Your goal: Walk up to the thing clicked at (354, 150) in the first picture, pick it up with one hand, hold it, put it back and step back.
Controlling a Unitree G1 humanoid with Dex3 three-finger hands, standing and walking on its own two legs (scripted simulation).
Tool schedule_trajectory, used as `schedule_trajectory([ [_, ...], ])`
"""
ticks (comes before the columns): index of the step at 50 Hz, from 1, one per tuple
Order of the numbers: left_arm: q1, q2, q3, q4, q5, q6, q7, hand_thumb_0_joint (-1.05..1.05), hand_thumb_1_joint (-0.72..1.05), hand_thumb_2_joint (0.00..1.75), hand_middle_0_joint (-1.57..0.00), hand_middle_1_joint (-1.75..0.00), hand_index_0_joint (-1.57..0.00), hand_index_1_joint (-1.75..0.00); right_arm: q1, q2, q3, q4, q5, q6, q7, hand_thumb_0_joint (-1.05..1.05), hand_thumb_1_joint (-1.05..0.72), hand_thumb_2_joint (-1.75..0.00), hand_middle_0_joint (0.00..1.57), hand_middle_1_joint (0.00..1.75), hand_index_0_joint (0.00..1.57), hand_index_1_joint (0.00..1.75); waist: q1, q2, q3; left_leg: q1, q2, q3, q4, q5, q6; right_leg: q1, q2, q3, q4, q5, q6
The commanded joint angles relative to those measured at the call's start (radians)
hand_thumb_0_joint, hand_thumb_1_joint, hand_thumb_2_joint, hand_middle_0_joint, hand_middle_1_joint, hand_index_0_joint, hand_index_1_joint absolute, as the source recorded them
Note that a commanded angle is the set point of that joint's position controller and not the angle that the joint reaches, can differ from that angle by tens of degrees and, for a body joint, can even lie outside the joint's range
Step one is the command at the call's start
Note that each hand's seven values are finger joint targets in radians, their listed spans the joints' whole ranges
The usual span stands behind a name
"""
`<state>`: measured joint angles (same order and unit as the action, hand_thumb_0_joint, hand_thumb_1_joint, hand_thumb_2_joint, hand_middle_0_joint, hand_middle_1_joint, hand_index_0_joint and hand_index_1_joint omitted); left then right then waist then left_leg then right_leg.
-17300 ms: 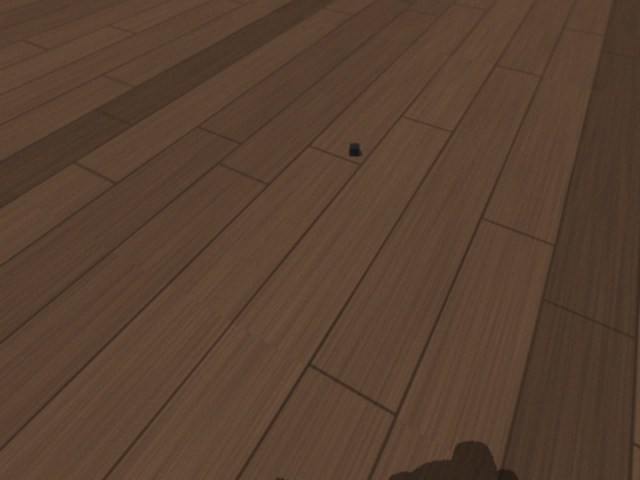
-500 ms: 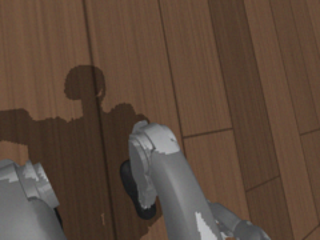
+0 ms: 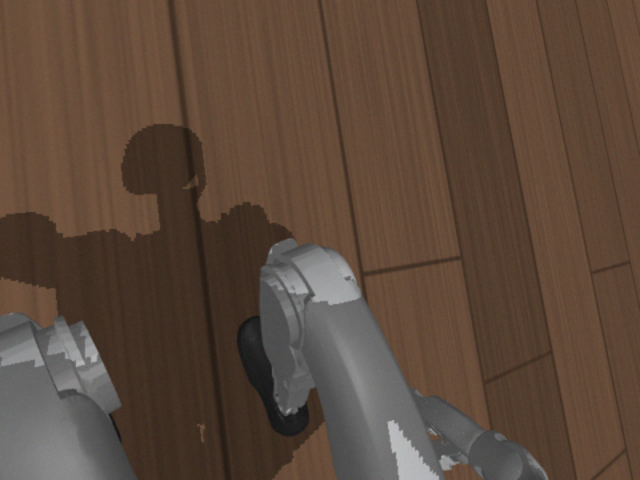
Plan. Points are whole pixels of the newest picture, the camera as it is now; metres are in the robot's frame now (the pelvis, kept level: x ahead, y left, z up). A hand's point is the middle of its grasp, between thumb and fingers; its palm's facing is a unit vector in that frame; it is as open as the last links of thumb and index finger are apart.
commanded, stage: close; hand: left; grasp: from above
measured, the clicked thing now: out of the picture +0.40 +0.37 -0.28
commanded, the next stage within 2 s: settle in 0.32 s
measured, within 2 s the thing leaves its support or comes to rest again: leaves its support in 0.68 s
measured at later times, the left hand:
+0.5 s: hand out of the picture +0.39 +0.37 -0.25, palm faces -0.39 -0.25 -0.89, open 7.7 cm
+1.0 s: hand out of the picture +0.40 +0.38 -0.18, palm faces -0.32 -0.21 -0.92, open 7.5 cm
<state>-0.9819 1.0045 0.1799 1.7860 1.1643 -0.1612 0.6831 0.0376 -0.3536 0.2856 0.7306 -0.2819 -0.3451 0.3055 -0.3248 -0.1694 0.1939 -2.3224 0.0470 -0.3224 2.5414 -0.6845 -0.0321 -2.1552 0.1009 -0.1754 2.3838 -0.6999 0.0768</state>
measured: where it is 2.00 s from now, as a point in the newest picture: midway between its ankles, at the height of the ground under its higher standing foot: (202, 434)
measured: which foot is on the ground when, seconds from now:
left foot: down 0.00-1.00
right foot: down 0.00-1.00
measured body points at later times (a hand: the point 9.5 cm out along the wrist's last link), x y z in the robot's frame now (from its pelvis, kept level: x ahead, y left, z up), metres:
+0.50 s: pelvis +0.00 +0.00 +0.00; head +0.26 +0.14 +0.34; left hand +0.41 +0.38 -0.20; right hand +0.08 -0.25 -0.05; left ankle +0.07 +0.14 -0.27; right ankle +0.11 -0.12 -0.27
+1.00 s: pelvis +0.00 +0.00 +0.01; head +0.23 +0.12 +0.38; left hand +0.42 +0.39 -0.13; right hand +0.13 -0.25 -0.07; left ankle +0.07 +0.14 -0.27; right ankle +0.11 -0.12 -0.27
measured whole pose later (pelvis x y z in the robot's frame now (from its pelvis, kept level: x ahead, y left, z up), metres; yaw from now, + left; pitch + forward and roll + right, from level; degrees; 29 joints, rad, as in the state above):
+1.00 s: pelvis +0.00 +0.00 +0.01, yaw +2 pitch +29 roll -13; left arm -0.89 0.83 0.15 1.49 1.08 -0.04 0.51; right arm 0.07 -0.32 0.16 0.74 -0.19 -0.28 0.32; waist -0.24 -0.05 0.02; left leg -2.36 0.05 -0.27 2.49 -0.67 -0.03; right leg -2.21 0.08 -0.14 2.37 -0.70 0.06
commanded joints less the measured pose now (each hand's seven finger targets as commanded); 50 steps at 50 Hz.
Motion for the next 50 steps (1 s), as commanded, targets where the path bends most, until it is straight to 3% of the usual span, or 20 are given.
schedule_trajectory([
  [1,-0.259,0.237,0.004,-0.125,-0.024,0.004,0.057,0.00,0.64,0.37,-0.89,-0.58,-0.98,-0.49,0.184,-0.336,-0.096,0.014,0.017,-0.015,-0.009,0.00,-0.89,-0.90,0.20,0.30,0.20,0.30,-0.062,0.517,-0.612,0.484,0.043,0.145,-0.231,0.166,0.029,0.289,0.021,-0.115,-0.224,0.268,-0.076],
  [2,-0.249,0.254,0.019,-0.117,-0.028,0.006,0.058,0.00,0.65,0.38,-0.90,-0.58,-0.99,-0.49,0.185,-0.337,-0.096,0.024,0.017,-0.014,-0.010,0.00,-0.89,-0.90,0.20,0.30,0.20,0.30,-0.060,0.505,-0.620,0.485,0.044,0.142,-0.232,0.164,0.029,0.298,0.020,-0.113,-0.224,0.263,-0.077],
  [9,-0.264,0.253,0.005,-0.139,-0.046,0.013,0.033,0.00,0.78,0.36,-1.03,-0.50,-1.11,-0.43,0.178,-0.334,-0.096,0.017,0.027,-0.025,-0.009,0.00,-0.89,-0.90,0.20,0.30,0.20,0.30,-0.054,0.533,-0.617,0.499,0.042,0.139,-0.244,0.152,0.025,0.281,0.013,-0.115,-0.215,0.245,-0.081],
  [10,-0.235,0.274,0.029,-0.118,-0.043,0.018,0.033,0.00,0.79,0.39,-1.05,-0.51,-1.12,-0.44,0.190,-0.343,-0.099,0.017,0.025,-0.021,-0.009,0.00,-0.89,-0.90,0.20,0.30,0.20,0.30,-0.050,0.542,-0.631,0.513,0.045,0.133,-0.255,0.162,0.023,0.285,0.018,-0.122,-0.217,0.251,-0.084],
  [11,-0.268,0.243,0.001,-0.151,-0.047,0.013,0.028,0.00,0.81,0.36,-1.06,-0.49,-1.13,-0.42,0.181,-0.330,-0.094,0.008,0.026,-0.022,-0.008,0.00,-0.89,-0.90,0.20,0.30,0.20,0.30,-0.052,0.555,-0.620,0.503,0.043,0.134,-0.253,0.154,0.022,0.273,0.016,-0.122,-0.214,0.242,-0.084],
  [13,-0.233,0.251,0.010,-0.118,-0.041,0.020,0.021,0.00,0.84,0.38,-1.09,-0.48,-1.15,-0.41,0.191,-0.343,-0.101,0.013,0.025,-0.020,-0.008,0.00,-0.89,-0.90,0.20,0.30,0.20,0.30,-0.058,0.540,-0.601,0.495,0.043,0.135,-0.257,0.140,0.023,0.267,0.018,-0.124,-0.215,0.231,-0.084],
  [14,-0.219,0.246,0.011,-0.126,-0.047,0.019,0.018,0.00,0.84,0.38,-1.09,-0.47,-1.15,-0.41,0.177,-0.338,-0.101,0.011,0.029,-0.017,-0.011,0.00,-0.89,-0.90,0.20,0.30,0.20,0.30,-0.045,0.545,-0.613,0.493,0.042,0.139,-0.258,0.136,0.022,0.273,0.016,-0.119,-0.219,0.228,-0.085],
  [15,-0.275,0.245,0.003,-0.188,-0.055,0.010,0.017,0.00,0.85,0.38,-1.11,-0.45,-1.17,-0.40,0.160,-0.329,-0.095,-0.001,0.030,-0.020,-0.011,0.00,-0.89,-0.90,0.20,0.30,0.20,0.30,-0.045,0.563,-0.614,0.502,0.042,0.133,-0.268,0.134,0.018,0.265,0.012,-0.123,-0.211,0.227,-0.086],
  [16,-0.198,0.240,0.017,-0.118,-0.053,0.017,0.016,0.00,0.86,0.35,-1.10,-0.47,-1.17,-0.40,0.174,-0.338,-0.100,0.014,0.028,-0.014,-0.013,0.00,-0.89,-0.90,0.20,0.30,0.20,0.30,-0.036,0.567,-0.633,0.527,0.044,0.128,-0.276,0.152,0.015,0.281,0.016,-0.127,-0.213,0.239,-0.090],
  [17,-0.205,0.233,-0.003,-0.109,-0.039,0.021,0.008,0.00,0.85,0.37,-1.11,-0.45,-1.17,-0.39,0.182,-0.332,-0.100,0.021,0.026,-0.014,-0.008,0.00,-0.89,-0.90,0.20,0.30,0.20,0.30,-0.047,0.563,-0.606,0.510,0.044,0.130,-0.256,0.160,0.017,0.255,0.015,-0.129,-0.198,0.249,-0.086],
  [19,-0.200,0.260,0.023,-0.117,-0.042,0.017,0.007,0.00,0.86,0.39,-1.13,-0.43,-1.18,-0.38,0.185,-0.332,-0.092,0.022,0.031,-0.009,-0.010,0.00,-0.89,-0.90,0.20,0.30,0.20,0.30,-0.043,0.538,-0.622,0.498,0.043,0.133,-0.255,0.167,0.021,0.283,0.017,-0.123,-0.204,0.255,-0.086],
  [23,-0.224,0.240,0.008,-0.141,-0.051,0.010,0.006,0.00,0.89,0.37,-1.20,-0.43,-1.26,-0.37,0.187,-0.337,-0.097,0.009,0.026,-0.007,-0.013,0.00,-0.90,-0.90,0.20,0.30,0.20,0.30,-0.049,0.529,-0.617,0.484,0.041,0.139,-0.257,0.158,0.026,0.283,0.019,-0.120,-0.223,0.247,-0.084],
  [24,-0.226,0.238,-0.001,-0.148,-0.052,0.011,0.000,0.00,0.89,0.36,-1.21,-0.42,-1.26,-0.36,0.182,-0.331,-0.098,0.010,0.033,-0.007,-0.015,0.00,-0.90,-0.90,0.20,0.30,0.20,0.30,-0.043,0.537,-0.608,0.486,0.040,0.145,-0.256,0.153,0.025,0.284,0.018,-0.114,-0.226,0.246,-0.085],
  [26,-0.178,0.257,0.030,-0.125,-0.057,0.016,0.002,0.00,0.89,0.35,-1.21,-0.40,-1.27,-0.34,0.190,-0.335,-0.101,0.015,0.030,-0.001,-0.018,0.00,-0.90,-0.90,0.20,0.30,0.20,0.30,-0.025,0.544,-0.648,0.502,0.042,0.142,-0.257,0.180,0.024,0.301,0.020,-0.117,-0.224,0.268,-0.085],
  [28,-0.242,0.241,0.013,-0.235,-0.060,0.010,-0.002,0.00,0.89,0.35,-1.22,-0.38,-1.27,-0.33,0.191,-0.318,-0.099,0.002,0.028,0.002,-0.017,0.00,-0.90,-0.90,0.20,0.30,0.20,0.30,-0.024,0.580,-0.699,0.533,0.040,0.148,-0.259,0.215,0.021,0.321,0.020,-0.115,-0.219,0.298,-0.087],
  [32,-0.237,0.252,0.024,-0.245,-0.051,0.020,-0.010,0.00,0.89,0.35,-1.24,-0.35,-1.28,-0.31,0.180,-0.321,-0.112,0.011,0.037,0.005,-0.017,0.00,-0.90,-0.90,0.20,0.30,0.20,0.30,-0.019,0.616,-0.694,0.553,0.042,0.139,-0.274,0.186,0.013,0.276,0.012,-0.121,-0.201,0.267,-0.094],
  [34,-0.206,0.244,0.030,-0.284,-0.043,0.030,-0.011,0.00,0.91,0.36,-1.25,-0.34,-1.29,-0.31,0.171,-0.312,-0.122,0.002,0.039,0.010,-0.015,0.00,-0.90,-0.90,0.20,0.30,0.20,0.30,0.006,0.631,-0.715,0.562,0.039,0.151,-0.285,0.184,0.013,0.278,0.018,-0.111,-0.215,0.264,-0.098],
  [36,-0.215,0.252,0.056,-0.390,-0.051,0.036,-0.008,0.00,0.93,0.34,-1.26,-0.33,-1.30,-0.29,0.172,-0.302,-0.133,0.002,0.045,0.016,-0.014,0.00,-0.90,-0.90,0.20,0.30,0.20,0.30,0.041,0.691,-0.804,0.600,0.038,0.161,-0.293,0.232,0.007,0.287,0.016,-0.108,-0.207,0.298,-0.102],
  [42,-0.185,0.149,0.032,-0.446,-0.081,0.095,-0.047,0.00,0.93,0.32,-1.26,-0.31,-1.30,-0.27,0.190,-0.275,-0.182,0.015,0.081,0.035,0.003,0.00,-0.90,-0.90,0.20,0.30,0.20,0.30,0.061,0.684,-0.844,0.583,0.034,0.188,-0.290,0.264,0.016,0.249,0.016,-0.085,-0.210,0.327,-0.106],
  [50,-0.172,0.027,-0.050,-0.434,-0.117,0.135,-0.197,0.00,0.89,0.31,-1.25,-0.27,-1.28,-0.24,0.230,-0.253,-0.230,0.003,0.122,0.070,0.001,0.00,-0.90,-0.90,0.20,0.30,0.20,0.30,0.069,0.503,-0.771,0.455,0.015,0.194,-0.319,0.124,0.046,0.195,0.011,-0.051,-0.261,0.191,-0.106],
])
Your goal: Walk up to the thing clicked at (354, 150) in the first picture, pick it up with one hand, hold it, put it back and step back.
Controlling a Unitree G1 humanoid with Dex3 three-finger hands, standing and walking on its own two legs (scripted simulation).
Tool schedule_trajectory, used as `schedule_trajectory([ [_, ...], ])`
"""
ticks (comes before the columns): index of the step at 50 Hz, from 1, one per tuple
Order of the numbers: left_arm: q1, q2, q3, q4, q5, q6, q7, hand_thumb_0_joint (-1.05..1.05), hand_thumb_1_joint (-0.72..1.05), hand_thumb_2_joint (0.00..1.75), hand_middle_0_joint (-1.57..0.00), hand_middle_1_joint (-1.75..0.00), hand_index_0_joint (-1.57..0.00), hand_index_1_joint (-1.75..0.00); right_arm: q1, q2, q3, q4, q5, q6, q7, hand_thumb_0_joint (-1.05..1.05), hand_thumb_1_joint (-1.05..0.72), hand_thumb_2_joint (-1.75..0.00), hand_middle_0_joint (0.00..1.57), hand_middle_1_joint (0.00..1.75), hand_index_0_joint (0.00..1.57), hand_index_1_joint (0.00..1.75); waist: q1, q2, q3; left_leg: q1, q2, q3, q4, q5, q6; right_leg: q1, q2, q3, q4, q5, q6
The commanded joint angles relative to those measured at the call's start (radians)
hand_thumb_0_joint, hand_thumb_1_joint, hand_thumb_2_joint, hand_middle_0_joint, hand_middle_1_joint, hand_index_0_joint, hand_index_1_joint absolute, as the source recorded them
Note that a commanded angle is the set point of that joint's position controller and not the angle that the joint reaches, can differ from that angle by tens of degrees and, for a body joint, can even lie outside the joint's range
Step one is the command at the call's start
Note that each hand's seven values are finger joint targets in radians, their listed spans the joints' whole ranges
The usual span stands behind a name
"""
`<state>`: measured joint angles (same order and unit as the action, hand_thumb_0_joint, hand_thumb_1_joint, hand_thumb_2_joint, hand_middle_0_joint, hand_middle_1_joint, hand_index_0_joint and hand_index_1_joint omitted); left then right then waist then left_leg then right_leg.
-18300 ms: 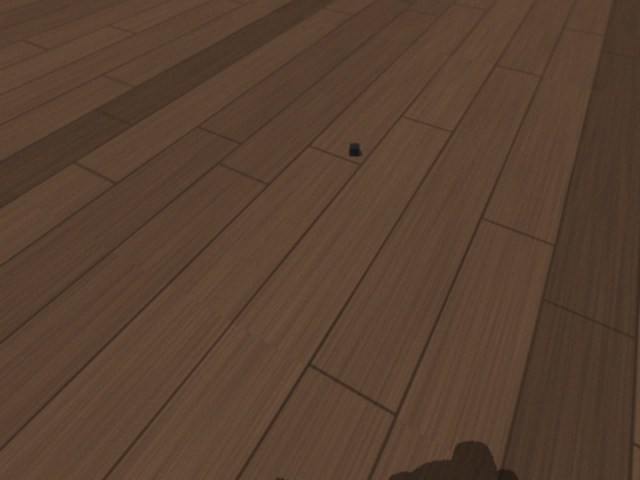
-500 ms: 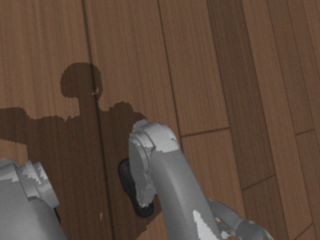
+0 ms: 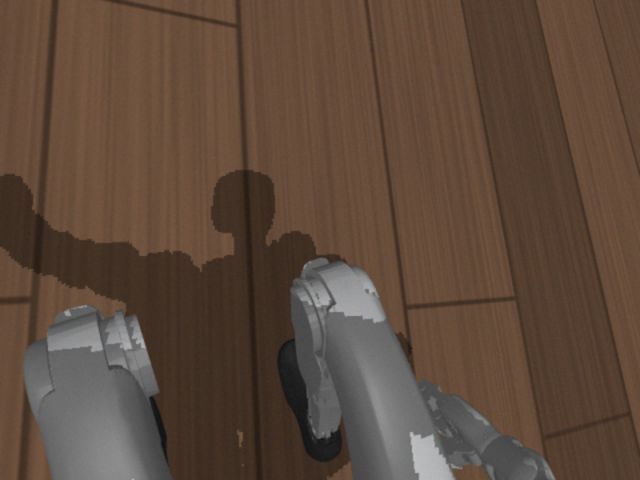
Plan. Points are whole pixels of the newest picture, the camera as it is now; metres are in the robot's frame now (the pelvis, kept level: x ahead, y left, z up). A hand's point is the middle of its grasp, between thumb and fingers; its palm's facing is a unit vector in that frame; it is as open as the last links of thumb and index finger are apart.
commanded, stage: settle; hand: left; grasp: from above
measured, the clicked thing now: out of the picture +0.42 +0.38 -0.22
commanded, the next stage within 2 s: lift in 0.34 s
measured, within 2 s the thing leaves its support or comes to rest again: neither
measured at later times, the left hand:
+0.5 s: hand out of the picture +0.40 +0.36 -0.13, palm faces -0.35 -0.20 -0.92, open 7.5 cm
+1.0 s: hand out of the picture +0.35 +0.36 -0.01, palm faces -0.36 -0.21 -0.91, open 7.5 cm
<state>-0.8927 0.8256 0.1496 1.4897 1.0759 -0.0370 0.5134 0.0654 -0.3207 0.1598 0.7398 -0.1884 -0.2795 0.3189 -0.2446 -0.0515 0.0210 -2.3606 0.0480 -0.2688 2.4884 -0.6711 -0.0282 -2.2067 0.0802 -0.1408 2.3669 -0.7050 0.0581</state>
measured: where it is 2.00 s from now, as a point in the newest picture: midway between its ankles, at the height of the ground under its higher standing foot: (239, 448)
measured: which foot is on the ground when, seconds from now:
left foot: down 0.00-1.00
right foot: down 0.00-1.00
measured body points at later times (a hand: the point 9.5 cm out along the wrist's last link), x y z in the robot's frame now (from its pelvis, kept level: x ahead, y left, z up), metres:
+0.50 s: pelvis +0.00 -0.01 +0.02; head +0.22 +0.08 +0.41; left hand +0.42 +0.37 -0.08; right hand +0.11 -0.26 -0.08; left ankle +0.07 +0.14 -0.28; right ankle +0.10 -0.12 -0.28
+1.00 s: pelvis -0.01 -0.01 +0.10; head +0.17 +0.06 +0.51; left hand +0.37 +0.37 +0.04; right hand +0.13 -0.26 -0.02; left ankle +0.07 +0.14 -0.28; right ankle +0.10 -0.12 -0.28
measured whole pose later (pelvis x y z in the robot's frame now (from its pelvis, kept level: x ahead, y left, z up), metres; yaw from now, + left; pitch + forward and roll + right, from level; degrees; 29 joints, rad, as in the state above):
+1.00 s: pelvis -0.01 -0.01 +0.10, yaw +8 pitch +33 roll -7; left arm -0.63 0.60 0.07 0.99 1.02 0.03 0.19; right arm 0.16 -0.26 -0.01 0.71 -0.05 -0.03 0.12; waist -0.12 0.04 -0.18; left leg -2.09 0.05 -0.13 2.12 -0.62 -0.02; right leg -1.98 0.02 -0.06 2.08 -0.69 0.03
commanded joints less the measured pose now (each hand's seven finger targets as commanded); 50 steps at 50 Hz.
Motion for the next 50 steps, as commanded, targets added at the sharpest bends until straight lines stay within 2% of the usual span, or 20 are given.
schedule_trajectory([
  [1,-0.282,0.207,-0.021,-0.161,-0.034,0.004,-0.040,0.00,0.90,0.32,-1.26,-0.27,-1.29,-0.25,0.203,-0.283,-0.105,-0.014,0.032,0.009,-0.016,0.00,-0.90,-0.90,0.20,0.30,0.20,0.30,-0.010,0.372,-0.610,0.488,0.012,0.141,-0.268,0.095,0.043,0.256,0.031,-0.080,-0.250,0.177,-0.087],
  [7,-0.304,0.220,-0.014,-0.262,-0.029,-0.031,-0.089,0.00,0.93,0.39,-1.32,-0.25,-1.32,-0.25,0.222,-0.260,-0.115,-0.028,0.049,0.039,-0.043,0.00,-0.90,-0.90,0.20,0.30,0.20,0.30,0.013,0.350,-0.675,0.514,-0.001,0.160,-0.267,0.126,0.045,0.293,0.019,-0.057,-0.260,0.192,-0.085],
  [10,-0.269,0.246,0.025,-0.315,-0.013,-0.039,-0.081,0.00,0.96,0.41,-1.35,-0.24,-1.34,-0.25,0.226,-0.247,-0.116,-0.040,0.055,0.063,-0.057,0.00,-0.90,-0.90,0.20,0.30,0.20,0.30,0.041,0.379,-0.736,0.546,-0.003,0.173,-0.277,0.166,0.040,0.319,0.017,-0.049,-0.256,0.232,-0.087],
  [15,-0.286,0.260,0.057,-0.397,0.004,-0.026,-0.074,0.00,0.96,0.38,-1.35,-0.19,-1.34,-0.20,0.237,-0.235,-0.140,-0.037,0.065,0.101,-0.080,0.00,-0.89,-0.90,0.20,0.30,0.20,0.30,0.062,0.439,-0.799,0.625,-0.003,0.187,-0.318,0.196,0.032,0.307,0.005,-0.040,-0.263,0.254,-0.095],
  [20,-0.290,0.203,0.032,-0.359,0.005,0.004,-0.088,0.00,0.95,0.40,-1.35,-0.19,-1.34,-0.20,0.250,-0.216,-0.154,-0.021,0.064,0.128,-0.103,0.00,-0.89,-0.90,0.20,0.30,0.20,0.30,0.046,0.404,-0.768,0.612,-0.005,0.202,-0.326,0.185,0.038,0.303,0.002,-0.025,-0.296,0.244,-0.093],
  [22,-0.283,0.214,0.030,-0.328,0.007,0.012,-0.103,0.00,0.93,0.41,-1.40,-0.15,-1.37,-0.19,0.256,-0.214,-0.158,-0.016,0.064,0.134,-0.109,0.00,-0.91,-0.91,0.20,0.30,0.20,0.30,0.049,0.378,-0.748,0.597,-0.005,0.203,-0.333,0.169,0.043,0.306,0.002,-0.019,-0.309,0.223,-0.094],
  [23,-0.274,0.192,0.018,-0.316,0.006,0.014,-0.114,0.00,0.94,0.41,-1.32,-0.21,-1.30,-0.20,0.258,-0.209,-0.159,-0.020,0.064,0.137,-0.112,0.00,-0.88,-0.89,0.20,0.30,0.20,0.30,0.044,0.367,-0.734,0.592,-0.007,0.204,-0.341,0.161,0.043,0.313,0.002,-0.018,-0.318,0.213,-0.094],
  [24,-0.266,0.199,0.028,-0.322,0.000,0.015,-0.123,0.00,0.92,0.41,-1.38,-0.18,-1.36,-0.21,0.255,-0.207,-0.163,-0.022,0.067,0.140,-0.114,0.00,-0.91,-0.91,0.20,0.30,0.20,0.30,0.060,0.367,-0.745,0.583,-0.009,0.205,-0.350,0.152,0.043,0.318,0.001,-0.013,-0.322,0.196,-0.097],
  [26,-0.242,0.181,0.022,-0.323,-0.014,0.021,-0.143,0.00,0.96,0.39,-1.34,-0.20,-1.34,-0.20,0.260,-0.206,-0.167,-0.025,0.068,0.144,-0.118,0.00,-0.90,-0.90,0.20,0.30,0.20,0.30,0.067,0.356,-0.757,0.602,-0.011,0.209,-0.364,0.158,0.045,0.333,-0.003,-0.015,-0.332,0.205,-0.095],
  [31,-0.244,0.175,0.021,-0.394,-0.036,0.034,-0.190,0.00,0.98,0.42,-1.36,-0.22,-1.36,-0.22,0.264,-0.204,-0.187,-0.037,0.090,0.164,-0.130,0.00,-0.90,-0.90,0.20,0.30,0.20,0.30,0.088,0.367,-0.809,0.647,-0.016,0.214,-0.419,0.154,0.046,0.353,-0.009,-0.008,-0.357,0.201,-0.098],
  [32,-0.225,0.155,0.014,-0.395,-0.034,0.036,-0.201,0.00,0.99,0.42,-1.36,-0.22,-1.36,-0.22,0.271,-0.200,-0.191,-0.035,0.093,0.171,-0.132,0.00,-0.90,-0.90,0.20,0.30,0.20,0.30,0.087,0.360,-0.806,0.656,-0.016,0.218,-0.423,0.165,0.046,0.364,-0.012,-0.006,-0.365,0.220,-0.096],
  [33,-0.238,0.177,0.028,-0.446,-0.030,0.034,-0.207,0.00,0.98,0.40,-1.35,-0.21,-1.36,-0.21,0.268,-0.199,-0.197,-0.041,0.101,0.176,-0.138,0.00,-0.90,-0.90,0.20,0.30,0.20,0.30,0.103,0.369,-0.840,0.679,-0.017,0.217,-0.436,0.172,0.046,0.361,-0.014,-0.004,-0.361,0.225,-0.098],
  [37,-0.182,0.171,0.030,-0.539,-0.014,0.032,-0.227,0.00,0.99,0.41,-1.34,-0.24,-1.35,-0.22,0.267,-0.185,-0.219,-0.056,0.119,0.201,-0.152,0.00,-0.90,-0.90,0.20,0.30,0.20,0.30,0.124,0.359,-0.868,0.718,-0.021,0.228,-0.477,0.165,0.048,0.414,-0.016,0.014,-0.412,0.209,-0.099],
  [40,-0.184,0.139,0.016,-0.628,-0.034,0.034,-0.240,0.00,0.96,0.41,-1.32,-0.24,-1.34,-0.22,0.266,-0.176,-0.233,-0.065,0.128,0.210,-0.168,0.00,-0.90,-0.90,0.20,0.30,0.20,0.30,0.119,0.345,-0.877,0.751,-0.023,0.224,-0.518,0.135,0.049,0.423,-0.019,0.021,-0.454,0.177,-0.098],
  [42,-0.154,0.117,0.003,-0.661,-0.044,0.041,-0.246,0.00,0.96,0.40,-1.31,-0.24,-1.33,-0.22,0.260,-0.170,-0.241,-0.075,0.134,0.215,-0.181,0.00,-0.89,-0.90,0.20,0.30,0.20,0.30,0.119,0.339,-0.867,0.776,-0.021,0.221,-0.550,0.124,0.048,0.434,-0.019,0.023,-0.483,0.160,-0.098],
  [43,-0.124,0.119,0.017,-0.666,-0.044,0.047,-0.247,0.00,0.93,0.42,-1.30,-0.24,-1.31,-0.23,0.261,-0.173,-0.244,-0.071,0.138,0.218,-0.188,0.00,-0.90,-0.90,0.20,0.30,0.20,0.30,0.130,0.324,-0.864,0.788,-0.023,0.218,-0.567,0.117,0.049,0.442,-0.023,0.024,-0.497,0.157,-0.096],
  [45,-0.107,0.068,-0.016,-0.692,-0.057,0.056,-0.260,0.00,0.96,0.39,-1.29,-0.25,-1.32,-0.23,0.255,-0.163,-0.249,-0.077,0.145,0.221,-0.201,0.00,-0.89,-0.90,0.20,0.30,0.20,0.30,0.121,0.314,-0.831,0.798,-0.023,0.215,-0.603,0.100,0.049,0.447,-0.024,0.026,-0.531,0.146,-0.095],
  [47,-0.065,0.086,-0.011,-0.708,-0.063,0.068,-0.276,0.00,0.94,0.38,-1.28,-0.26,-1.31,-0.23,0.241,-0.157,-0.252,-0.087,0.154,0.227,-0.217,0.00,-0.89,-0.90,0.20,0.30,0.20,0.30,0.132,0.287,-0.823,0.815,-0.024,0.212,-0.637,0.078,0.051,0.471,-0.021,0.036,-0.571,0.109,-0.096],
  [48,-0.055,0.054,-0.036,-0.722,-0.073,0.072,-0.287,0.00,0.94,0.36,-1.28,-0.26,-1.31,-0.22,0.234,-0.152,-0.253,-0.091,0.155,0.228,-0.225,0.00,-0.89,-0.90,0.20,0.30,0.20,0.30,0.121,0.287,-0.800,0.808,-0.027,0.217,-0.650,0.073,0.053,0.486,-0.023,0.041,-0.594,0.107,-0.094],
  [50,-0.020,0.043,-0.037,-0.765,-0.086,0.080,-0.302,0.00,0.94,0.37,-1.26,-0.27,-1.30,-0.24,0.224,-0.147,-0.255,-0.102,0.161,0.230,-0.240,0.00,-0.89,-0.90,0.20,0.30,0.20,0.30,0.136,0.278,-0.793,0.838,-0.029,0.210,-0.696,0.059,0.051,0.517,-0.024,0.045,-0.623,0.091,-0.093],
])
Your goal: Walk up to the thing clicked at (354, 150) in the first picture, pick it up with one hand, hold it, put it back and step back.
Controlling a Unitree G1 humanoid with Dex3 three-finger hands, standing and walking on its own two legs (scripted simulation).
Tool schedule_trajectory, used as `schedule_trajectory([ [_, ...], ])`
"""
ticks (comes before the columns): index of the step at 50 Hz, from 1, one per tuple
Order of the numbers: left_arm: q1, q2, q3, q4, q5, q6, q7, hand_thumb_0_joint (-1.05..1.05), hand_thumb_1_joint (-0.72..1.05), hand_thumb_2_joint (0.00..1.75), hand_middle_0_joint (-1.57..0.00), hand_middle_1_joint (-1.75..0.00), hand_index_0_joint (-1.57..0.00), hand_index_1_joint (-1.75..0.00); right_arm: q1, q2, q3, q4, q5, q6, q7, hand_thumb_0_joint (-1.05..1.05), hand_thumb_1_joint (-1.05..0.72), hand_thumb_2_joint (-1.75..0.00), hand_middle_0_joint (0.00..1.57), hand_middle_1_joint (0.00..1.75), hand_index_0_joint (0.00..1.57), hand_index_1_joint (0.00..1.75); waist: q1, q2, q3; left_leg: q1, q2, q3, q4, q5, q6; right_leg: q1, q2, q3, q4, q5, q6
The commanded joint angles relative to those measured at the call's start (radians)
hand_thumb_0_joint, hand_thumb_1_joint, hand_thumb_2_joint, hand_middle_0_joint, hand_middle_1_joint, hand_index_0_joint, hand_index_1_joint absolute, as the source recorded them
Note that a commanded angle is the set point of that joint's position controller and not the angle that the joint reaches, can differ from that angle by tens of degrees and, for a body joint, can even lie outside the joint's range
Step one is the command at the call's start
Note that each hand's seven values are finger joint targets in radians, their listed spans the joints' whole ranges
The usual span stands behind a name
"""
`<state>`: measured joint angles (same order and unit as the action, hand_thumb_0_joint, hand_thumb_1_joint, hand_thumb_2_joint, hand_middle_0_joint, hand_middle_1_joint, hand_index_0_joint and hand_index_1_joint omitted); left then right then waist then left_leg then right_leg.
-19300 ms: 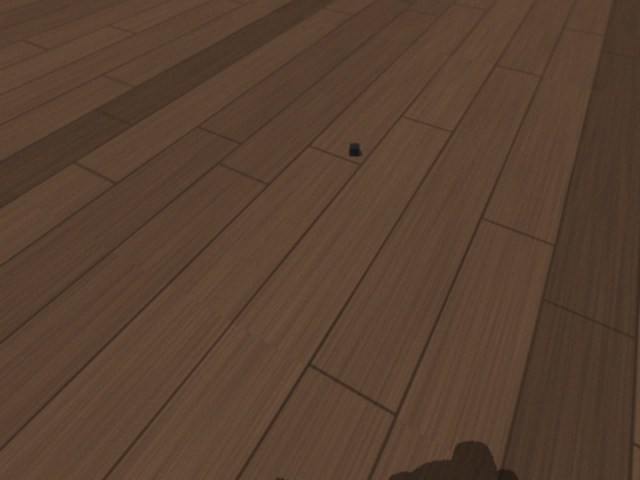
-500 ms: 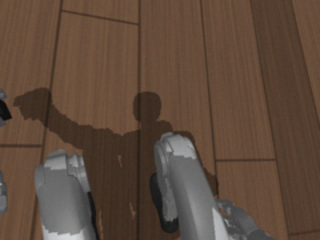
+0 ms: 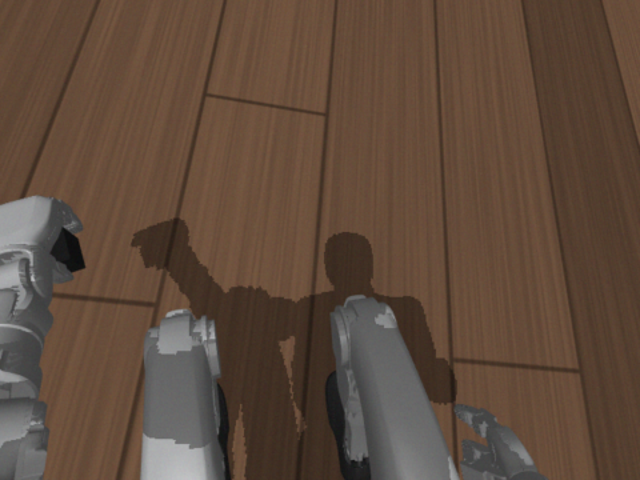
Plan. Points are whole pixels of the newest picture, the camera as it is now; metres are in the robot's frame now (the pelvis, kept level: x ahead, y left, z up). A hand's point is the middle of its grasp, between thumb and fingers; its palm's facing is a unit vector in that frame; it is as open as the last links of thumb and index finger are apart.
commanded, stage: lift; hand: left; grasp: from above
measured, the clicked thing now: (55, 253) +0.42 +0.32 -0.15
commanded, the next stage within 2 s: hold in 1.18 s
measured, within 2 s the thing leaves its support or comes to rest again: neither
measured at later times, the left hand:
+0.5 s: hand out of the picture +0.35 +0.30 +0.09, palm faces -0.39 -0.19 -0.90, open 7.5 cm
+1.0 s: hand out of the picture +0.37 +0.26 +0.22, palm faces -0.40 -0.20 -0.89, open 7.6 cm
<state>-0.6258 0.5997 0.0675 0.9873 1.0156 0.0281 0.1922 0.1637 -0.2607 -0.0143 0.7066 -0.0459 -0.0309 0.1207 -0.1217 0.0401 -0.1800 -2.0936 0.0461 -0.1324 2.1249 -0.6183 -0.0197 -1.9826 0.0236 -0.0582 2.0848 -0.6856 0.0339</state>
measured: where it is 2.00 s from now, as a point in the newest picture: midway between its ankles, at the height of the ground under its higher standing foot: (284, 454)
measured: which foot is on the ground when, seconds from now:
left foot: down 0.00-1.00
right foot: down 0.00-1.00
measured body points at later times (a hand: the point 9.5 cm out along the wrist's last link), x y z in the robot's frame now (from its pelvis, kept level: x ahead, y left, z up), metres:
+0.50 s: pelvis +0.02 +0.01 +0.18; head +0.13 +0.03 +0.62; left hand +0.37 +0.30 +0.14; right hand +0.17 -0.25 +0.06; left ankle +0.10 +0.13 -0.38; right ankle +0.09 -0.13 -0.38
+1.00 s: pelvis +0.07 +0.00 +0.30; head +0.14 +0.01 +0.75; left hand +0.39 +0.26 +0.27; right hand +0.18 -0.25 +0.18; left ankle +0.09 +0.13 -0.38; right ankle +0.09 -0.13 -0.38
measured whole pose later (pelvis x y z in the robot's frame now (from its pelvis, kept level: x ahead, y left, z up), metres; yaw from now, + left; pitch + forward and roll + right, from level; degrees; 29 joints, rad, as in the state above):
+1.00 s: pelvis +0.07 +0.00 +0.30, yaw +6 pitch +13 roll -1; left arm -0.34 0.34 -0.19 0.81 0.90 0.25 0.18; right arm 0.24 -0.24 -0.01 0.78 0.03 -0.08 -0.06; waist -0.07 0.04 -0.09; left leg -0.76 0.05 -0.01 0.95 -0.40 -0.02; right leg -0.70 0.00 -0.01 0.92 -0.44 0.02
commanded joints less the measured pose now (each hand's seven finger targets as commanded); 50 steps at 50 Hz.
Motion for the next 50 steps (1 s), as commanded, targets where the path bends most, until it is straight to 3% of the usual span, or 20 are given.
schedule_trajectory([
  [1,-0.257,0.264,0.039,-0.277,-0.030,0.021,0.012,0.00,0.93,0.37,-1.25,-0.28,-1.29,-0.24,0.116,-0.203,-0.082,-0.077,0.023,-0.015,-0.049,0.00,-0.89,-0.89,0.20,0.30,0.20,0.30,0.022,0.185,-0.610,0.606,-0.027,0.074,-0.352,0.010,0.041,0.314,0.034,-0.036,-0.357,0.070,-0.071],
  [3,-0.228,0.239,0.021,-0.318,-0.039,0.034,-0.002,0.00,0.94,0.38,-1.27,-0.27,-1.30,-0.24,0.106,-0.196,-0.082,-0.084,0.030,-0.009,-0.063,0.00,-0.89,-0.89,0.20,0.30,0.20,0.30,0.022,0.180,-0.605,0.653,-0.025,0.072,-0.396,0.016,0.039,0.359,0.032,-0.034,-0.391,0.083,-0.068],
  [6,-0.216,0.256,0.033,-0.398,-0.053,0.055,-0.007,0.00,0.93,0.40,-1.26,-0.30,-1.29,-0.26,0.088,-0.191,-0.080,-0.096,0.040,-0.004,-0.086,0.00,-0.89,-0.89,0.20,0.30,0.20,0.30,0.028,0.192,-0.601,0.732,-0.024,0.065,-0.470,0.014,0.036,0.417,0.027,-0.030,-0.446,0.090,-0.064],
  [10,-0.176,0.203,0.002,-0.437,-0.059,0.088,-0.012,0.00,0.91,0.41,-1.26,-0.27,-1.28,-0.25,0.071,-0.180,-0.073,-0.087,0.051,0.000,-0.116,0.00,-0.89,-0.89,0.20,0.30,0.20,0.30,0.024,0.186,-0.578,0.847,-0.018,0.064,-0.564,0.046,0.032,0.502,0.021,-0.028,-0.520,0.138,-0.059],
  [11,-0.163,0.201,-0.006,-0.464,-0.054,0.096,-0.011,0.00,0.90,0.42,-1.25,-0.27,-1.27,-0.26,0.068,-0.176,-0.072,-0.088,0.054,0.000,-0.122,0.00,-0.89,-0.89,0.20,0.30,0.20,0.30,0.028,0.192,-0.592,0.881,-0.020,0.074,-0.579,0.076,0.031,0.538,0.020,-0.025,-0.546,0.159,-0.060],
  [12,-0.169,0.233,0.014,-0.481,-0.054,0.106,-0.008,0.00,0.88,0.44,-1.26,-0.26,-1.27,-0.25,0.068,-0.179,-0.071,-0.089,0.057,0.002,-0.128,0.00,-0.89,-0.89,0.20,0.30,0.20,0.30,0.032,0.188,-0.596,0.907,-0.021,0.073,-0.601,0.076,0.031,0.565,0.019,-0.021,-0.568,0.159,-0.059],
  [15,-0.158,0.174,-0.030,-0.520,-0.072,0.137,-0.012,0.00,0.91,0.47,-1.28,-0.26,-1.28,-0.26,0.054,-0.167,-0.062,-0.086,0.061,-0.001,-0.143,0.00,-0.89,-0.89,0.20,0.30,0.20,0.30,0.025,0.200,-0.555,0.985,-0.017,0.065,-0.688,0.064,0.027,0.624,0.017,-0.019,-0.635,0.157,-0.057],
  [17,-0.071,0.140,-0.038,-0.457,-0.075,0.161,-0.015,0.00,0.89,0.47,-1.27,-0.26,-1.27,-0.26,0.051,-0.165,-0.058,-0.075,0.065,-0.005,-0.153,0.00,-0.89,-0.89,0.20,0.30,0.20,0.30,0.030,0.172,-0.501,1.021,-0.015,0.055,-0.742,0.061,0.025,0.664,0.016,-0.018,-0.674,0.158,-0.055],
  [19,-0.083,0.125,-0.067,-0.506,-0.083,0.175,-0.017,0.00,0.87,0.47,-1.26,-0.28,-1.25,-0.28,0.045,-0.156,-0.055,-0.082,0.070,-0.007,-0.163,0.00,-0.89,-0.90,0.20,0.30,0.20,0.30,0.027,0.173,-0.498,1.074,-0.018,0.066,-0.787,0.080,0.023,0.729,0.017,-0.010,-0.733,0.171,-0.057],
  [21,-0.019,0.101,-0.082,-0.468,-0.087,0.195,-0.022,0.00,0.90,0.47,-1.28,-0.26,-1.28,-0.27,0.041,-0.152,-0.051,-0.076,0.075,-0.010,-0.172,0.00,-0.89,-0.90,0.20,0.30,0.20,0.30,0.034,0.144,-0.446,1.114,-0.017,0.065,-0.846,0.081,0.023,0.785,0.018,-0.006,-0.787,0.173,-0.056],
  [22,-0.043,0.086,-0.107,-0.494,-0.093,0.199,-0.029,0.00,0.89,0.48,-1.28,-0.26,-1.27,-0.27,0.045,-0.147,-0.050,-0.076,0.077,-0.013,-0.176,0.00,-0.89,-0.90,0.20,0.30,0.20,0.30,0.030,0.141,-0.445,1.137,-0.017,0.077,-0.861,0.103,0.024,0.820,0.019,-0.002,-0.821,0.189,-0.056],
  [24,-0.018,0.088,-0.107,-0.470,-0.096,0.212,-0.032,0.00,0.90,0.48,-1.28,-0.29,-1.28,-0.30,0.046,-0.143,-0.048,-0.066,0.080,-0.021,-0.184,0.00,-0.89,-0.90,0.20,0.30,0.20,0.30,0.033,0.118,-0.408,1.175,-0.017,0.085,-0.904,0.129,0.025,0.888,0.021,0.007,-0.876,0.209,-0.055],
  [26,-0.033,0.037,-0.144,-0.463,-0.109,0.214,-0.034,0.00,0.90,0.51,-1.28,-0.31,-1.27,-0.32,0.050,-0.140,-0.047,-0.056,0.081,-0.035,-0.190,0.00,-0.89,-0.90,0.20,0.30,0.20,0.30,0.025,0.105,-0.354,1.209,-0.014,0.068,-0.964,0.113,0.021,0.922,0.022,0.008,-0.917,0.202,-0.055],
  [28,-0.028,0.050,-0.135,-0.440,-0.108,0.215,-0.030,0.00,0.89,0.47,-1.25,-0.32,-1.26,-0.32,0.056,-0.139,-0.049,-0.050,0.083,-0.048,-0.196,0.00,-0.90,-0.90,0.20,0.30,0.20,0.30,0.033,0.090,-0.339,1.257,-0.014,0.077,-1.003,0.141,0.021,0.982,0.022,0.017,-0.968,0.221,-0.055],
  [29,-0.022,0.026,-0.156,-0.411,-0.111,0.214,-0.030,0.00,0.89,0.47,-1.26,-0.30,-1.26,-0.30,0.055,-0.134,-0.044,-0.046,0.083,-0.055,-0.196,0.00,-0.89,-0.90,0.20,0.30,0.20,0.30,0.029,0.083,-0.304,1.264,-0.015,0.072,-1.029,0.134,0.019,0.994,0.021,0.018,-0.987,0.217,-0.055],
  [37,-0.038,-0.026,-0.185,-0.411,-0.108,0.211,0.008,0.00,0.85,0.44,-1.22,-0.31,-1.23,-0.30,0.088,-0.118,-0.041,-0.025,0.081,-0.091,-0.200,0.00,-0.89,-0.90,0.20,0.30,0.20,0.30,0.043,0.069,-0.282,1.432,-0.029,0.115,-1.167,0.309,0.021,1.222,0.022,0.041,-1.161,0.368,-0.050],
  [42,-0.036,-0.006,-0.162,-0.371,-0.097,0.215,0.034,0.00,0.88,0.45,-1.26,-0.27,-1.25,-0.28,0.109,-0.122,-0.044,-0.016,0.078,-0.094,-0.197,0.00,-0.89,-0.90,0.20,0.30,0.20,0.30,0.054,0.050,-0.266,1.523,-0.034,0.122,-1.236,0.404,0.020,1.324,0.015,0.046,-1.233,0.462,-0.043],
  [44,-0.042,-0.036,-0.181,-0.363,-0.099,0.220,0.036,0.00,0.87,0.45,-1.25,-0.27,-1.25,-0.27,0.109,-0.119,-0.042,-0.019,0.079,-0.093,-0.195,0.00,-0.89,-0.90,0.20,0.30,0.20,0.30,0.045,0.031,-0.259,1.553,-0.037,0.128,-1.258,0.428,0.023,1.365,0.011,0.053,-1.265,0.496,-0.036],
  [45,-0.035,-0.023,-0.170,-0.370,-0.098,0.221,0.039,0.00,0.88,0.46,-1.25,-0.28,-1.25,-0.29,0.105,-0.122,-0.045,-0.020,0.080,-0.092,-0.194,0.00,-0.89,-0.90,0.20,0.30,0.20,0.30,0.057,0.036,-0.266,1.572,-0.040,0.130,-1.272,0.438,0.023,1.387,0.010,0.056,-1.279,0.511,-0.035],
  [50,-0.027,-0.052,-0.187,-0.350,-0.109,0.236,0.033,0.00,0.87,0.47,-1.27,-0.25,-1.25,-0.26,0.108,-0.124,-0.049,-0.022,0.078,-0.086,-0.186,0.00,-0.89,-0.89,0.20,0.30,0.20,0.30,0.056,0.028,-0.242,1.642,-0.045,0.138,-1.336,0.479,0.020,1.457,0.005,0.059,-1.349,0.550,-0.030],
])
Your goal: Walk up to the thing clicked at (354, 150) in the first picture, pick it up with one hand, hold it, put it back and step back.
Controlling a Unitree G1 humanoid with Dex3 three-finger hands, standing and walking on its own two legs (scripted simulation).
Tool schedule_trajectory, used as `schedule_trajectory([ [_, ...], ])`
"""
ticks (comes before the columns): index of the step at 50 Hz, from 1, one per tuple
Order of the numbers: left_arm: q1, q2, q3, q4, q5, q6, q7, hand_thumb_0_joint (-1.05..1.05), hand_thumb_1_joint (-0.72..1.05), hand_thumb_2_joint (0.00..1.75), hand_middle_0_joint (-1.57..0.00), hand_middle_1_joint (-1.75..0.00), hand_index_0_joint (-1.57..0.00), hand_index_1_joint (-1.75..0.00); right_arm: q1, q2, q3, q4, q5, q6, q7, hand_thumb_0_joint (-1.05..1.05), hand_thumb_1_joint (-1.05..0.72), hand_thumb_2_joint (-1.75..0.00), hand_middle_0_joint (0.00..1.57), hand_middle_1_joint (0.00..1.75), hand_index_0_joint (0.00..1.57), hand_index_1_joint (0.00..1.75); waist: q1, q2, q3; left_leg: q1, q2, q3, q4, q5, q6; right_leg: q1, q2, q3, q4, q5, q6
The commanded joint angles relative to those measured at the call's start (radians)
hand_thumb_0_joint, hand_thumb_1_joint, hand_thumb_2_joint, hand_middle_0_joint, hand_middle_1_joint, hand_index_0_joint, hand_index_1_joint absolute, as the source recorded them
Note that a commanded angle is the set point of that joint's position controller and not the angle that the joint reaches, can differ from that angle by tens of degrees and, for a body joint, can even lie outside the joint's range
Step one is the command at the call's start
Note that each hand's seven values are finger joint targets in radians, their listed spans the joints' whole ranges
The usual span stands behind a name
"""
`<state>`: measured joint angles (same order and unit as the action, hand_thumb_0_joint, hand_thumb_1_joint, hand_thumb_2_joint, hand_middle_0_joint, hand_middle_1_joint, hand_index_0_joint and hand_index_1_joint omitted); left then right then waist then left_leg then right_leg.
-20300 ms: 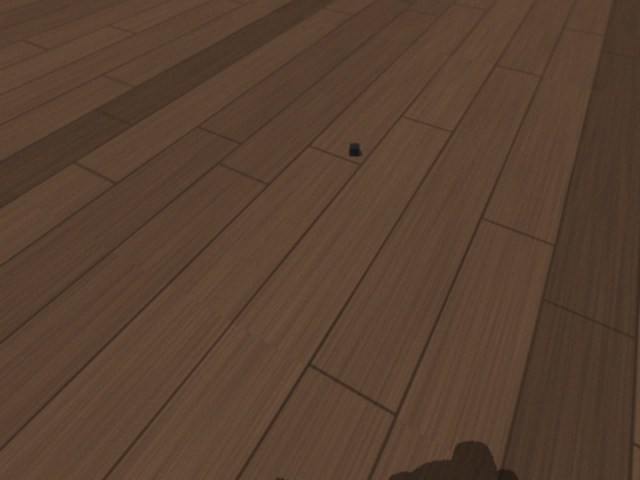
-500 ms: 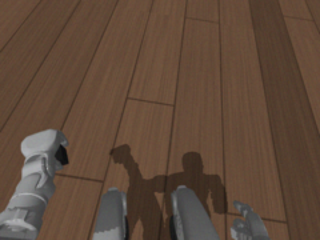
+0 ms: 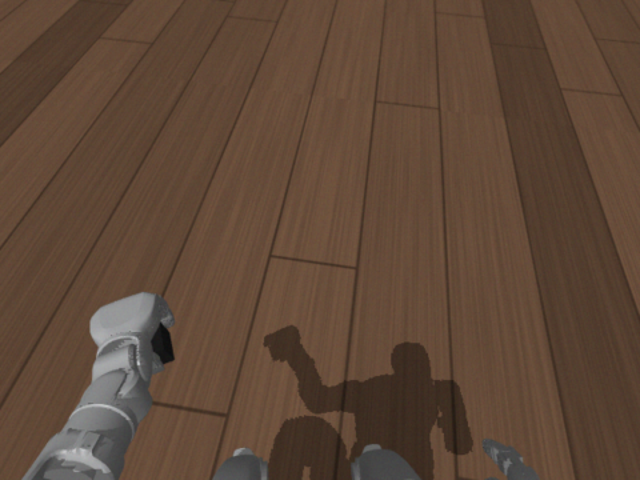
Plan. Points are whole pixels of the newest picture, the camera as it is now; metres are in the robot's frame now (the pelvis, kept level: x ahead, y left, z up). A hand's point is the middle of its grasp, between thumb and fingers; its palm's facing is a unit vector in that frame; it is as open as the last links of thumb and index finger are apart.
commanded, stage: lift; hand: left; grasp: from above
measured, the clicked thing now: (150, 346) +0.33 +0.23 -0.12
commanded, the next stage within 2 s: hold in 0.18 s
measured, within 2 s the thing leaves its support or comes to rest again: neither
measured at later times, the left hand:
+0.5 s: hand (139, 319) +0.34 +0.22 -0.03, palm faces -0.41 -0.14 -0.90, open 7.6 cm
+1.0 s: hand (129, 331) +0.31 +0.22 -0.01, palm faces -0.42 -0.12 -0.90, open 7.5 cm
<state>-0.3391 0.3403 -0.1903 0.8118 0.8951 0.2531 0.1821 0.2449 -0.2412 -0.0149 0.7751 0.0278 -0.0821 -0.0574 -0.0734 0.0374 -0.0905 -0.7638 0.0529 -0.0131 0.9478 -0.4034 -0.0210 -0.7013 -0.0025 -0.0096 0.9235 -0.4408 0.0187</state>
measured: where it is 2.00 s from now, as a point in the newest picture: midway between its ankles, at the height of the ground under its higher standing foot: outside the picture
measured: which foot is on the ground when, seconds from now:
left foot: down 0.00-1.00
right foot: down 0.00-1.00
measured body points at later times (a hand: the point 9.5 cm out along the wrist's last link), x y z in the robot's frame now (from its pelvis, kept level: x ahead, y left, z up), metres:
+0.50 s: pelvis +0.03 +0.00 +0.04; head +0.06 -0.01 +0.48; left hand +0.36 +0.22 +0.02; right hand +0.13 -0.26 -0.09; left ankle +0.03 +0.13 -0.68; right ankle +0.01 -0.13 -0.68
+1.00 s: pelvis +0.01 +0.00 +0.05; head +0.02 -0.02 +0.50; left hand +0.33 +0.22 +0.05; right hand +0.13 -0.25 -0.07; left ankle +0.03 +0.13 -0.68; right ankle +0.01 -0.13 -0.68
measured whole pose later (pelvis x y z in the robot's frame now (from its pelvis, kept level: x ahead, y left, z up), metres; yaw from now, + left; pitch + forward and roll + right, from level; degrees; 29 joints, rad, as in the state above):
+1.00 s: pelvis +0.01 +0.00 +0.05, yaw +0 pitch +2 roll +0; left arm -0.31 0.31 -0.26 0.74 0.93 0.28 0.06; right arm 0.22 -0.25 -0.02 0.72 0.03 -0.03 -0.01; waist -0.03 0.05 -0.03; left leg -0.36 0.03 0.02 0.57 -0.25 -0.02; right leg -0.32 -0.02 0.01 0.57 -0.30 0.02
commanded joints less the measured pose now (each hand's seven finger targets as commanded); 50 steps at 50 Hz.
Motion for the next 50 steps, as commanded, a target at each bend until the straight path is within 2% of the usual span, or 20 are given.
schedule_trajectory([
  [1,-0.323,0.205,0.071,-0.174,0.008,0.010,0.041,0.00,0.87,0.50,-1.28,-0.25,-1.25,-0.27,0.023,-0.146,-0.051,-0.095,0.005,-0.032,-0.007,0.00,-0.89,-0.89,0.20,0.30,0.20,0.30,0.005,0.034,-0.320,0.326,-0.050,0.020,-0.176,0.261,0.021,0.180,0.032,0.010,-0.202,0.302,-0.015],
  [3,-0.327,0.179,0.051,-0.158,0.007,0.012,0.036,0.00,0.86,0.49,-1.27,-0.25,-1.25,-0.27,0.024,-0.145,-0.049,-0.096,0.006,-0.030,-0.004,0.00,-0.89,-0.89,0.20,0.30,0.20,0.30,-0.002,0.014,-0.299,0.350,-0.051,0.017,-0.203,0.265,0.019,0.196,0.032,0.008,-0.227,0.299,-0.013],
  [6,-0.317,0.183,0.056,-0.148,0.007,0.008,0.030,0.00,0.84,0.51,-1.26,-0.24,-1.23,-0.28,0.020,-0.146,-0.052,-0.099,0.008,-0.027,0.001,0.00,-0.89,-0.89,0.20,0.30,0.20,0.30,0.016,0.007,-0.290,0.377,-0.052,0.019,-0.238,0.289,0.018,0.230,0.034,0.005,-0.249,0.316,-0.013],
  [14,-0.331,0.180,0.054,-0.182,0.030,0.000,0.025,0.00,0.87,0.51,-1.28,-0.26,-1.26,-0.28,0.018,-0.149,-0.057,-0.105,0.006,-0.015,0.016,0.00,-0.89,-0.89,0.20,0.30,0.20,0.30,0.018,-0.002,-0.294,0.446,-0.059,0.037,-0.279,0.399,0.019,0.311,0.032,0.010,-0.287,0.437,-0.009],
  [17,-0.353,0.163,0.035,-0.190,0.038,0.013,0.024,0.00,0.77,0.44,-1.20,-0.22,-1.18,-0.24,0.003,-0.151,-0.057,-0.112,0.007,-0.007,0.021,0.00,-0.89,-0.89,0.20,0.30,0.20,0.30,0.016,-0.004,-0.283,0.472,-0.060,0.038,-0.299,0.407,0.019,0.328,0.030,0.009,-0.308,0.444,-0.008],
  [18,-0.357,0.177,0.046,-0.188,0.043,0.016,0.023,0.00,0.76,0.42,-1.18,-0.22,-1.17,-0.24,0.005,-0.157,-0.059,-0.113,0.007,-0.006,0.022,0.00,-0.89,-0.89,0.20,0.30,0.20,0.30,0.015,0.009,-0.278,0.480,-0.060,0.041,-0.305,0.404,0.017,0.326,0.029,0.010,-0.314,0.435,-0.010],
  [21,-0.345,0.156,0.031,-0.176,0.044,0.021,0.011,0.00,0.73,0.40,-1.17,-0.20,-1.15,-0.22,-0.004,-0.150,-0.060,-0.111,0.006,-0.004,0.028,0.00,-0.89,-0.89,0.20,0.30,0.20,0.30,0.023,0.001,-0.274,0.492,-0.058,0.039,-0.316,0.423,0.018,0.344,0.031,0.012,-0.322,0.448,-0.010],
  [24,-0.361,0.169,0.036,-0.219,0.043,0.024,0.000,0.00,0.73,0.41,-1.17,-0.20,-1.15,-0.22,-0.007,-0.153,-0.064,-0.118,0.005,-0.002,0.033,0.00,-0.89,-0.89,0.20,0.30,0.20,0.30,0.034,0.016,-0.296,0.523,-0.057,0.042,-0.322,0.472,0.020,0.371,0.032,0.010,-0.328,0.493,-0.009],
  [25,-0.336,0.156,0.027,-0.176,0.047,0.030,-0.005,0.00,0.72,0.41,-1.17,-0.19,-1.15,-0.21,-0.010,-0.155,-0.061,-0.123,0.005,-0.001,0.035,0.00,-0.89,-0.89,0.20,0.30,0.20,0.30,0.019,-0.017,-0.273,0.520,-0.057,0.040,-0.329,0.466,0.020,0.376,0.033,0.004,-0.334,0.486,-0.009],
  [26,-0.358,0.160,0.027,-0.219,0.045,0.030,-0.008,0.00,0.73,0.41,-1.17,-0.20,-1.15,-0.22,-0.015,-0.152,-0.061,-0.127,0.005,0.001,0.035,0.00,-0.89,-0.89,0.20,0.30,0.20,0.30,0.038,-0.007,-0.281,0.528,-0.057,0.043,-0.335,0.471,0.022,0.389,0.031,0.006,-0.340,0.496,-0.008],
  [27,-0.337,0.149,0.022,-0.182,0.049,0.035,-0.011,0.00,0.71,0.40,-1.17,-0.18,-1.14,-0.20,-0.019,-0.155,-0.061,-0.129,0.005,0.002,0.037,0.00,-0.89,-0.89,0.20,0.30,0.20,0.30,0.024,-0.016,-0.261,0.523,-0.060,0.043,-0.342,0.459,0.023,0.387,0.030,0.007,-0.348,0.489,-0.008],
  [32,-0.349,0.160,0.022,-0.211,0.054,0.039,-0.028,0.00,0.70,0.37,-1.14,-0.18,-1.12,-0.20,-0.041,-0.150,-0.057,-0.145,0.008,0.008,0.040,0.00,-0.89,-0.89,0.20,0.30,0.20,0.30,0.048,-0.002,-0.224,0.520,-0.059,0.041,-0.381,0.406,0.019,0.402,0.030,0.005,-0.380,0.427,-0.013],
  [33,-0.344,0.147,0.016,-0.210,0.051,0.039,-0.034,0.00,0.70,0.36,-1.14,-0.18,-1.13,-0.19,-0.039,-0.150,-0.058,-0.145,0.007,0.006,0.042,0.00,-0.89,-0.89,0.20,0.30,0.20,0.30,0.035,-0.002,-0.231,0.529,-0.057,0.041,-0.382,0.404,0.019,0.403,0.031,0.006,-0.378,0.422,-0.014],
  [35,-0.356,0.171,0.028,-0.237,0.055,0.037,-0.043,0.00,0.70,0.37,-1.16,-0.16,-1.14,-0.19,-0.048,-0.150,-0.057,-0.150,0.008,0.009,0.042,0.00,-0.90,-0.90,0.20,0.30,0.20,0.30,0.052,0.021,-0.252,0.550,-0.054,0.041,-0.392,0.429,0.016,0.417,0.033,0.002,-0.378,0.437,-0.017],
  [36,-0.344,0.151,0.016,-0.223,0.055,0.039,-0.051,0.00,0.71,0.38,-1.17,-0.16,-1.14,-0.19,-0.048,-0.151,-0.057,-0.152,0.008,0.010,0.042,0.00,-0.90,-0.90,0.20,0.30,0.20,0.30,0.037,0.001,-0.236,0.553,-0.053,0.042,-0.393,0.431,0.019,0.409,0.034,0.002,-0.383,0.439,-0.015],
  [37,-0.362,0.151,0.010,-0.262,0.061,0.036,-0.056,0.00,0.71,0.39,-1.17,-0.18,-1.14,-0.20,-0.049,-0.147,-0.055,-0.155,0.009,0.011,0.043,0.00,-0.90,-0.90,0.20,0.30,0.20,0.30,0.049,0.008,-0.244,0.555,-0.052,0.039,-0.396,0.435,0.019,0.422,0.034,0.003,-0.383,0.445,-0.015],
  [38,-0.334,0.150,0.016,-0.237,0.058,0.036,-0.059,0.00,0.72,0.38,-1.18,-0.18,-1.16,-0.20,-0.044,-0.151,-0.056,-0.154,0.007,0.010,0.043,0.00,-0.90,-0.90,0.20,0.30,0.20,0.30,0.036,-0.009,-0.239,0.554,-0.054,0.042,-0.395,0.428,0.022,0.423,0.033,0.006,-0.388,0.441,-0.014],
  [39,-0.359,0.163,0.018,-0.271,0.061,0.032,-0.063,0.00,0.72,0.38,-1.18,-0.18,-1.15,-0.20,-0.055,-0.149,-0.054,-0.158,0.009,0.012,0.042,0.00,-0.90,-0.90,0.20,0.30,0.20,0.30,0.049,0.007,-0.246,0.565,-0.052,0.042,-0.405,0.431,0.021,0.423,0.034,0.003,-0.390,0.444,-0.015],
  [43,-0.352,0.162,0.018,-0.259,0.055,0.029,-0.069,0.00,0.72,0.40,-1.19,-0.17,-1.16,-0.20,-0.071,-0.151,-0.050,-0.171,0.010,0.012,0.040,0.00,-0.90,-0.90,0.20,0.30,0.20,0.30,0.045,-0.023,-0.194,0.553,-0.058,0.045,-0.428,0.351,0.025,0.417,0.029,0.006,-0.426,0.372,-0.012],
  [50,-0.344,0.171,0.021,-0.278,0.058,0.028,-0.082,0.00,0.73,0.37,-1.18,-0.17,-1.16,-0.19,-0.100,-0.143,-0.044,-0.177,0.011,0.012,0.039,0.00,-0.90,-0.90,0.20,0.30,0.20,0.30,0.055,-0.012,-0.192,0.562,-0.059,0.046,-0.450,0.317,0.025,0.424,0.027,0.009,-0.446,0.334,-0.012],
])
